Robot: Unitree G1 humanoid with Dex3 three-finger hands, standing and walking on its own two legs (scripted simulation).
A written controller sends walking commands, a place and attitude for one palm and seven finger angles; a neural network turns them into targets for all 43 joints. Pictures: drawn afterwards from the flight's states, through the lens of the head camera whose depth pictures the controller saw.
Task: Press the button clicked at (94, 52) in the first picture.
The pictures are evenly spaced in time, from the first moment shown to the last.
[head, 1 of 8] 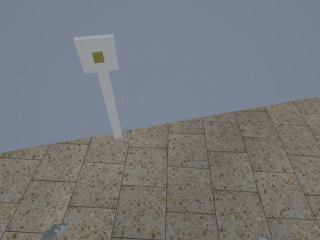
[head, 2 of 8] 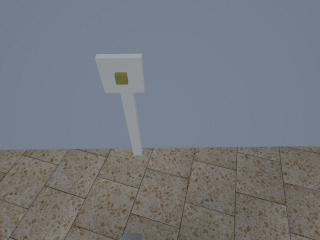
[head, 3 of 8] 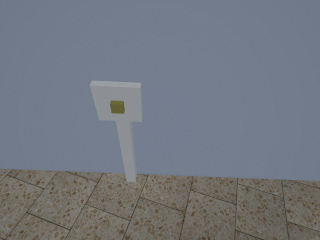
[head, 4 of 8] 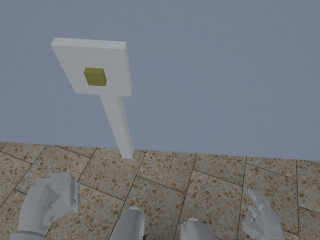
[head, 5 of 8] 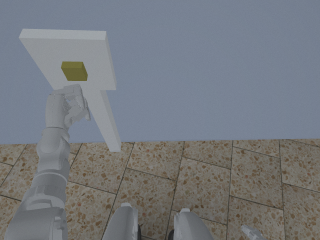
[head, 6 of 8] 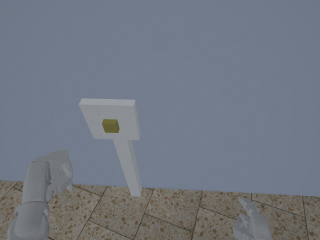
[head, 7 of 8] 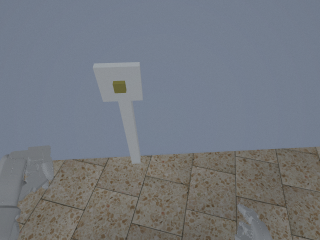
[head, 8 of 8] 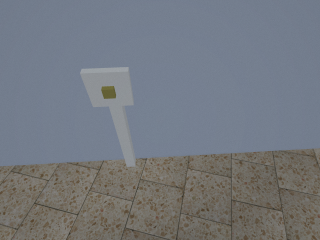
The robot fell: no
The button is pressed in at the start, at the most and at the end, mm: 0 12 0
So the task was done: yes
